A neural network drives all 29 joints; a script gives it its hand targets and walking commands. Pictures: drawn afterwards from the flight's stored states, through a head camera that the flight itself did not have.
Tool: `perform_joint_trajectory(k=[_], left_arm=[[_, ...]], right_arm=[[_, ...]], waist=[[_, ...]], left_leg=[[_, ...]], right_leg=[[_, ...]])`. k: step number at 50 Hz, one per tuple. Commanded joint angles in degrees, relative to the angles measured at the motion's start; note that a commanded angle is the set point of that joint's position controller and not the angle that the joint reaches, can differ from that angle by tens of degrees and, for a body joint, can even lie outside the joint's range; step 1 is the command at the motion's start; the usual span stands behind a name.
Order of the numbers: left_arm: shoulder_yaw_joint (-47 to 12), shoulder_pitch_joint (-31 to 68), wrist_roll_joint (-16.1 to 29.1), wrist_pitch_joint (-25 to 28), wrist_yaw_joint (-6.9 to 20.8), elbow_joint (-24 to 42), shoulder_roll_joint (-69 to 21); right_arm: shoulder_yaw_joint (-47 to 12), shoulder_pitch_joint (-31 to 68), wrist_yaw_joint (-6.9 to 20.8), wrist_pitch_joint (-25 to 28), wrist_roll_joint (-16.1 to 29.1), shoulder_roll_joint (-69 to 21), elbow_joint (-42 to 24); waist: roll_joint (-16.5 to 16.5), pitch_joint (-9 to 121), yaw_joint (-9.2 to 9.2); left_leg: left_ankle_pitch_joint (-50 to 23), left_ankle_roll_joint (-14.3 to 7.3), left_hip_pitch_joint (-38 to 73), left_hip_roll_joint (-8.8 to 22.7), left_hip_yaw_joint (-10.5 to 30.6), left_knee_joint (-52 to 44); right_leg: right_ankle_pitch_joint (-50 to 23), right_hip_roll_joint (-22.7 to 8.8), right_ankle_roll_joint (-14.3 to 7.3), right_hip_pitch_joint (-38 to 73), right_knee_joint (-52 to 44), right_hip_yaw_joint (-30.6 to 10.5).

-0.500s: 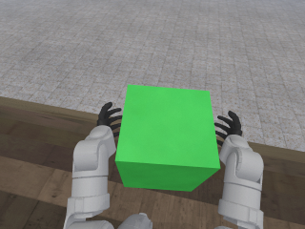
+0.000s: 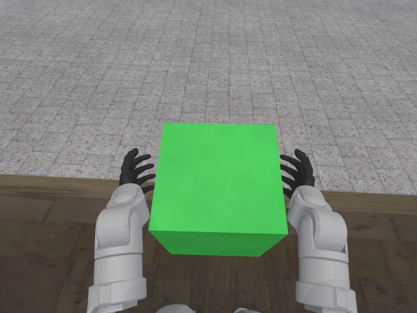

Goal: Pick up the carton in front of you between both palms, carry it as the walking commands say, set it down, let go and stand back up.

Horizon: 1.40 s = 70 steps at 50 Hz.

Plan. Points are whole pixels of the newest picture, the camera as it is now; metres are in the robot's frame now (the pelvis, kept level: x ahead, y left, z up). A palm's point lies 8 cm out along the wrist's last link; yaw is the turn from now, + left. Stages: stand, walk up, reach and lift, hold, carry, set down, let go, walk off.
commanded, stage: carry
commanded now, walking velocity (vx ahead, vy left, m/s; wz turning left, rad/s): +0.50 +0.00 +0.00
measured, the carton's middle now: (216, 197) +0.34 +0.01 +0.01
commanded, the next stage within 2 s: none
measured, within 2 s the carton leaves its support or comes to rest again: neither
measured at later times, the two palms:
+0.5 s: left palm (174, 130) +0.70 +0.16 -0.14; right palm (264, 140) +0.66 -0.15 -0.14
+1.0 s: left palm (184, 110) +1.07 +0.18 -0.36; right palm (244, 113) +1.09 -0.13 -0.38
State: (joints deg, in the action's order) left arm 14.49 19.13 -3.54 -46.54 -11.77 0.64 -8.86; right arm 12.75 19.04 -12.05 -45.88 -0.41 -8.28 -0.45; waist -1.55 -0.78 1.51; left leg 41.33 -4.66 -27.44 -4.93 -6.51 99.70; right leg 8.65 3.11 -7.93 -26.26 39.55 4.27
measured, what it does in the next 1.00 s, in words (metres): goes down: left foot 0.16 m lower, then right foot 0.16 m lower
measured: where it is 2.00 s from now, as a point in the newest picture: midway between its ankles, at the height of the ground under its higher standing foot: (211, 169)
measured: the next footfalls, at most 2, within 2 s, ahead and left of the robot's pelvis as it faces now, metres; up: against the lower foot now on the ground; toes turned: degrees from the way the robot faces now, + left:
left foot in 0.34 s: +0.39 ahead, +0.08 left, -0.16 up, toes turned -1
right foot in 0.70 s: +0.67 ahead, -0.06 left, -0.32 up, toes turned +2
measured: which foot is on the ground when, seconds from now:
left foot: up 0.00-0.32, down 0.34-0.70, up 0.72-1.00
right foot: down 0.00-0.34, up 0.36-0.68, down 0.70-1.00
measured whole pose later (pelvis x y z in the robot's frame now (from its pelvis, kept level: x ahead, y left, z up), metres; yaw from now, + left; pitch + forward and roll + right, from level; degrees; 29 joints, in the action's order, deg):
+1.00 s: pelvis +0.78 +0.01 -0.41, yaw +0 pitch +2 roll -1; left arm 9.2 16.1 2.1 -39.8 -13.0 -7.0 -8.9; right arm 16.1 13.9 -11.7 -38.7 -1.3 -7.1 6.4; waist 2.6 0.2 5.7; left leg -16.6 -2.4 -38.3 0.2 -0.5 41.7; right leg 50.3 6.8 -6.2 -17.2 67.0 2.3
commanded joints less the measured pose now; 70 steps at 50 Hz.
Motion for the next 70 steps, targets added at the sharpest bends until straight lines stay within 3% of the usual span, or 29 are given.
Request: perform_joint_trajectory(k=[1,3,4,7,10,14,16,17,18,19,22,25,27,31,33,35,36,37,41,46,49,52,53,54,58,63,66,68,70], left_arm=[[-37.44,25.41,11.86,1.23,0.53,1.65,-39.69],[-40.02,29.55,14.37,1.88,1.57,2.01,-42.33],[-41.31,32.03,14.86,2.36,2.05,1.65,-45.07],[-41.31,33.86,15.01,3.94,3.51,-0.25,-48.36],[-40.18,30.14,14.73,6.91,3.15,-1.2,-46.67],[-36.42,21.12,10.59,8.16,1.03,-4.63,-41.86],[-34.77,17.89,8.89,8.0,0.39,-6.1,-39.69],[-33.67,20.63,7.82,8.03,0.1,-4.2,-39.4],[-33.93,22.87,6.91,7.64,-0.43,-3.39,-38.84],[-30.97,17.28,5.48,7.12,-1.0,-5.32,-35.94],[-24.77,17.13,4.02,6.69,-2.24,-5.47,-32.8],[-26.25,24.5,5.6,7.03,-0.5,-4.35,-37.27],[-28.79,27.03,7.84,7.99,0.37,-2.87,-39.56],[-33.1,26.46,8.26,8.27,-0.35,-1.17,-38.43],[-32.29,25.68,8.26,7.92,-1.14,-0.57,-36.0],[-32.7,22.26,8.33,6.81,-1.35,-0.89,-34.86],[-33.29,21.9,9.23,5.76,-1.26,-1.93,-34.54],[-33.77,21.6,11.06,5.4,-1.69,-1.64,-32.79],[-36.97,26.19,13.49,4.38,-2.0,-2.03,-38.09],[-39.35,28.79,15.43,7.06,1.36,-2.39,-45.61],[-38.16,24.9,13.58,8.39,1.14,-2.96,-42.83],[-34.91,18.58,10.51,8.74,0.15,-5.07,-38.72],[-33.0,20.65,8.5,8.89,-0.41,-3.81,-38.05],[-31.35,17.93,6.49,8.19,-0.98,-5.94,-35.06],[-23.8,16.46,4.14,8.36,-1.82,-7.53,-33.3],[-28.36,23.77,6.54,11.13,0.19,-7.27,-40.49],[-30.99,25.27,7.35,12.26,-0.31,-3.26,-38.81],[-31.74,25.49,7.89,12.09,-1.0,-2.24,-36.94],[-32.67,21.04,7.97,10.69,-1.33,-3.22,-35.37]], right_arm=[[-28.04,19.53,-0.48,-0.46,0.8,-38.49,1.84],[-25.84,20.01,-0.2,1.24,0.27,-38.48,3.22],[-25.34,22.6,0.04,2.38,0.39,-39.68,3.34],[-26.67,26.05,1.67,4.73,1.74,-44.58,4.17],[-28.56,26.97,1.33,7.74,3.39,-44.88,4.66],[-31.17,25.08,-0.05,8.22,4.74,-39.68,1.71],[-30.51,22.43,-0.44,7.79,4.39,-36.53,1.33],[-30.69,20.31,-0.14,7.18,4.31,-36.96,2.87],[-30.88,18.8,-0.36,6.62,4.08,-35.38,3.74],[-32.73,19.41,-0.88,5.77,5.74,-35.1,3.64],[-37.2,24.77,-0.98,4.62,10.44,-38.41,1.16],[-38.02,30.84,1.21,4.72,11.79,-43.46,0.38],[-36.62,30.66,1.97,5.55,12.08,-44.11,0.57],[-34.08,23.54,1.24,6.57,9.27,-40.0,2.16],[-31.67,19.99,0.62,6.46,7.88,-38.94,4.24],[-30.5,21.66,-0.41,6.06,5.84,-37.81,3.65],[-27.86,19.71,-0.9,5.28,3.43,-35.58,4.45],[-25.99,17.81,-1.53,4.82,2.22,-32.84,3.87],[-21.5,21.11,-1.63,5.55,2.35,-31.66,4.59],[-26.76,28.49,1.09,8.35,5.37,-39.99,2.58],[-30.22,26.58,0.36,9.0,5.74,-39.08,1.16],[-30.77,22.93,-0.48,8.64,6.14,-34.69,0.84],[-31.12,21.37,-0.15,8.21,6.53,-34.49,1.68],[-31.83,18.43,-0.87,7.41,6.19,-33.57,3.83],[-36.01,23.66,-1.03,6.04,10.44,-38.85,3.54],[-36.62,27.96,1.78,8.22,11.58,-44.29,4.42],[-35.55,24.8,1.78,9.87,10.38,-42.09,3.45],[-32.28,20.06,1.05,10.22,8.63,-40.18,6.3],[-30.6,19.51,-0.3,9.89,6.19,-37.95,6.21]], waist=[[-2.4,22.11,2.7],[-0.48,21.98,2.36],[4.69,19.59,1.12],[-1.5,21.93,2.0],[1.99,18.99,4.73],[-8.39,17.87,3.56],[-3.08,24.16,-10.4],[7.83,19.54,-15.09],[12.52,16.5,-12.55],[8.35,20.41,-7.56],[3.2,19.3,-4.79],[3.88,18.46,-3.36],[-0.51,15.91,-5.99],[7.58,15.3,-8.24],[12.06,20.64,-0.74],[-1.08,19.0,12.04],[-9.24,16.57,10.0],[-4.11,17.63,3.69],[3.53,17.48,2.46],[5.34,16.7,5.44],[-7.24,18.99,3.37],[-0.38,23.16,-12.38],[8.7,17.77,-15.93],[8.28,18.22,-9.97],[-1.92,19.28,-4.28],[3.32,17.75,-6.8],[5.5,16.16,-7.59],[11.08,20.29,-1.29],[1.57,19.35,8.85]], left_leg=[[-3.68,2.77,-30.09,1.55,9.35,1.79],[-11.02,3.11,-32.92,5.68,15.31,-10.76],[-18.21,4.02,-26.1,5.59,13.27,-22.03],[-31.37,2.78,-16.24,6.05,7.84,-22.58],[-61.61,1.98,-13.13,3.33,3.69,-52.96],[-63.53,2.1,9.43,0.47,-1.24,-65.61],[-58.67,-0.67,29.12,0.58,-0.97,-65.64],[-56.53,-4.87,30.52,4.36,1.75,-72.68],[-77.12,-8.86,39.65,13.31,14.67,-60.95],[-64.29,-12.55,42.87,18.45,32.03,-61.03],[-47.58,-15.25,29.67,21.94,44.23,-59.16],[-55.02,-12.95,13.41,19.55,35.34,-62.2],[-37.24,-7.76,14.26,10.63,25.25,-51.08],[-27.29,-5.24,2.63,5.11,11.86,-45.55],[-44.43,-1.88,3.03,6.81,6.79,-30.74],[-48.55,3.31,-5.82,5.7,2.03,2.45],[-2.97,5.75,-21.41,-0.52,0.15,17.76],[-0.62,4.03,-30.23,-0.36,9.65,8.5],[-17.01,3.45,-28.66,7.81,13.15,-24.56],[-61.27,2.44,-11.78,4.02,3.93,-54.2],[-64.29,2.35,11.12,0.2,-1.0,-62.3],[-61.14,-0.25,31.86,-0.52,-3.91,-68.22],[-59.28,-6.24,33.56,7.04,4.53,-75.08],[-81.19,-8.22,41.94,15.43,20.36,-61.16],[-51.28,-15.4,26.21,21.66,43.02,-62.64],[-40.33,-5.61,14.68,6.99,20.76,-50.81],[-27.57,-5.32,0.29,4.46,11.96,-48.24],[-39.99,-1.47,1.29,6.45,7.47,-35.89],[-54.85,2.77,-2.68,7.32,3.3,-9.72]], right_leg=[[-23.9,-17.66,-9.03,39.2,-0.98,-31.06],[-11.79,-20.67,-11.76,30.1,1.06,-39.68],[-12.63,-19.06,-11.55,18.85,-0.81,-36.96],[-25.31,-18.02,-9.07,12.7,1.62,-30.01],[-0.96,-4.95,-2.34,11.71,13.41,-16.82],[-8.22,-3.95,-0.48,6.47,19.6,-7.6],[-28.24,-7.11,4.66,1.22,42.96,-1.7],[-6.9,-1.39,6.75,-4.02,66.58,1.83],[30.82,3.95,8.24,-22.53,75.35,0.32],[27.6,0.7,5.95,-30.01,65.3,-7.9],[18.85,-5.24,6.44,-33.81,46.2,-15.37],[0.52,-5.22,7.1,-17.82,36.23,-7.54],[-16.48,-4.62,5.73,-21.19,18.32,-6.93],[-32.48,1.88,6.4,5.99,-2.63,3.91],[-31.58,2.9,4.26,17.49,3.69,6.07],[-24.47,-0.66,-0.01,31.27,-9.88,3.96],[-36.78,-10.01,-4.88,39.15,-2.3,-8.06],[-47.2,-15.24,-6.27,40.88,1.54,-26.43],[-26.86,-21.74,-12.82,21.2,0.21,-41.0],[-4.55,-4.47,-2.59,9.92,12.85,-17.14],[-3.74,-2.83,-0.46,2.64,16.16,-9.18],[-31.33,-5.28,7.08,-0.58,48.02,-1.1],[5.9,2.06,8.49,-8.27,71.88,1.92],[29.28,3.39,7.67,-22.79,70.62,-4.66],[14.46,-5.23,7.37,-28.09,39.79,-15.24],[-19.78,-2.59,6.16,-16.09,12.25,-3.31],[-33.69,1.72,6.6,8.48,-1.24,3.93],[-32.91,3.18,5.31,17.23,6.49,6.2],[-23.69,0.79,2.4,28.43,-5.97,5.03]])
